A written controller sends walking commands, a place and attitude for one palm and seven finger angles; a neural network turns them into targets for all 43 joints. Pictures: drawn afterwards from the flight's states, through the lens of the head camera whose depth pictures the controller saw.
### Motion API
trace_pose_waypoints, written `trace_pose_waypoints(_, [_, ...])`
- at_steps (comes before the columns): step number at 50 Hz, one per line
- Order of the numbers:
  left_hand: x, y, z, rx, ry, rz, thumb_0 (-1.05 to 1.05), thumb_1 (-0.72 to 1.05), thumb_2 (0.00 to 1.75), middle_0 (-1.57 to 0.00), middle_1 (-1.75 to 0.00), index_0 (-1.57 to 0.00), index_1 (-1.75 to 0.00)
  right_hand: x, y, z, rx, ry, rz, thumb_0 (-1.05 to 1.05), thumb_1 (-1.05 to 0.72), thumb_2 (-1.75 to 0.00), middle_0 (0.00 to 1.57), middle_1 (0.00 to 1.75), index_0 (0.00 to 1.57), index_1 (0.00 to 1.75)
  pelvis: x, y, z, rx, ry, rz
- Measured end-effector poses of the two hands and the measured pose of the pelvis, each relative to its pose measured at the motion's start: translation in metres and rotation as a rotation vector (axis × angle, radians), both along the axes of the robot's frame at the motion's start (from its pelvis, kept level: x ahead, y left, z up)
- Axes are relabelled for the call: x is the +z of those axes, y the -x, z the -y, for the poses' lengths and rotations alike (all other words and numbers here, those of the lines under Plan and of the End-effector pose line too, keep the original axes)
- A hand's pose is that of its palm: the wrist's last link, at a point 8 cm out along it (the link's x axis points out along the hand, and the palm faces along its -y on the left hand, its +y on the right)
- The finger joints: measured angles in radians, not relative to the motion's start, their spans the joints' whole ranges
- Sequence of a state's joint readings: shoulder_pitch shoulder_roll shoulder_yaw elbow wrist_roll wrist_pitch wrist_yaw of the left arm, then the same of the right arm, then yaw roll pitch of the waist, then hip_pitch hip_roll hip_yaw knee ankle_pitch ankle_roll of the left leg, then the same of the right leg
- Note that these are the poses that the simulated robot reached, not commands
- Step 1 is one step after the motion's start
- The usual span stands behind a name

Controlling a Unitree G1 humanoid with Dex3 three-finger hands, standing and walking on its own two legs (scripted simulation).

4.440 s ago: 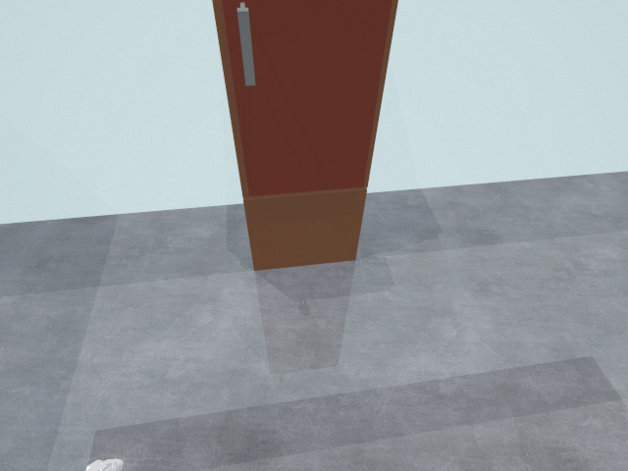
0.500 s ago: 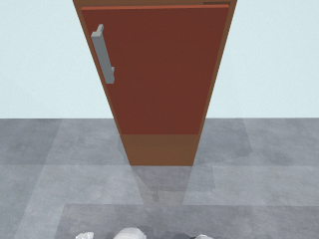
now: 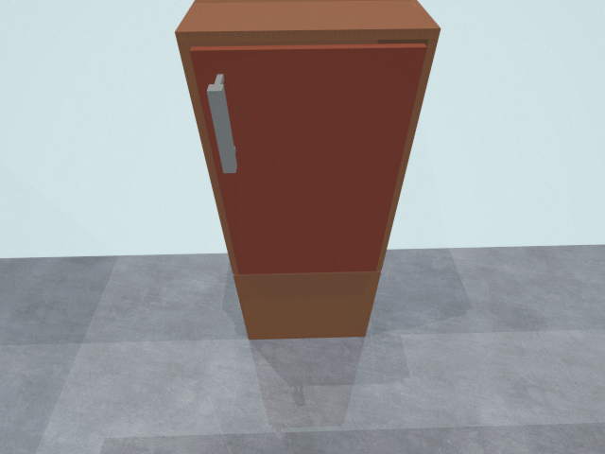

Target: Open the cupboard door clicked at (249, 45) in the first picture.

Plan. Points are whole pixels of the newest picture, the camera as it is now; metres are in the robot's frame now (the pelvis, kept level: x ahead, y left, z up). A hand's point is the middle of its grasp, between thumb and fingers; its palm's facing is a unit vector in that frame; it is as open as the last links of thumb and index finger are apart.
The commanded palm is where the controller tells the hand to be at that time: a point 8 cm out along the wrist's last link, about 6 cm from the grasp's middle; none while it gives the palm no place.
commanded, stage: come to a stop and stand still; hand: left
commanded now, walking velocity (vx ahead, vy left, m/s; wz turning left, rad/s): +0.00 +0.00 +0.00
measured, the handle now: (225, 125) +0.60 +0.17 +0.14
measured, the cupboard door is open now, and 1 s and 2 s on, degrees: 0 0 0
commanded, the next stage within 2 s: look again from close up in 0.06 s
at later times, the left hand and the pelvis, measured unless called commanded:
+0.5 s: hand out of the picture +0.04 +0.17 -0.16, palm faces +0.01 -0.98 -0.22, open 7.3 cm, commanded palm none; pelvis +0.02 -0.01 +0.01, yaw +0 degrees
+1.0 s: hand (176, 375) +0.22 +0.18 +0.00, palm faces +0.27 -0.96 -0.08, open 7.5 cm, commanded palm +0.14 +0.23 -0.03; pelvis +0.02 -0.01 +0.00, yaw +3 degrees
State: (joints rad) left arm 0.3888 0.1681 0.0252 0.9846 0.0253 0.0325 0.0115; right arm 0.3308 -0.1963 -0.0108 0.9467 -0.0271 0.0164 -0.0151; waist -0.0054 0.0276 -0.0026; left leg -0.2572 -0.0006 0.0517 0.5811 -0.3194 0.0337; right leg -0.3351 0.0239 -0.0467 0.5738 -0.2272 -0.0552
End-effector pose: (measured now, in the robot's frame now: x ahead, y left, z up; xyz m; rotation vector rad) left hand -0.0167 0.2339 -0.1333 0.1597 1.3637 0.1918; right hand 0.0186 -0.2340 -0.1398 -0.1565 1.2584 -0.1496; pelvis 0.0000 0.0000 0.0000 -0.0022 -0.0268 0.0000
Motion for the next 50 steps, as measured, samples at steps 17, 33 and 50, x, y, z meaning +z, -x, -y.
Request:
trace_pose_waypoints(17, [0.006, -0.038, 0.019, -0.046, 0.016, 0.023, 0.02, 0.93, 0.9, -0.2, -0.3, -0.2, -0.3, -0.002, 0.039, -0.021, -0.044, -0.068, -0.151, 0.01, -0.91, -0.9, 0.2, 0.3, 0.2, 0.3, 0.01, -0.012, 0.008, -0.009, -0.016, -0.005])
trace_pose_waypoints(33, [0.009, -0.056, 0.022, -0.031, 0.01, 0.032, 0.01, 0.93, 0.9, -0.2, -0.3, -0.2, -0.3, 0.002, -0.005, -0.007, -0.011, -0.045, -0.11, 0.0, -0.91, -0.9, 0.2, 0.3, 0.2, 0.3, 0.014, -0.029, 0.014, 0.001, -0.014, -0.007])
trace_pose_waypoints(50, [0.143, -0.203, 0.005, 0.042, -0.04, 1.09, 0.02, 0.87, 0.87, -0.2, -0.34, -0.2, -0.35, 0.036, -0.121, 0.02, 0.074, 0.059, 0.478, 0.01, -0.91, -0.9, 0.2, 0.3, 0.2, 0.3, -0.004, -0.024, 0.008, 0.05, -0.014, -0.075])
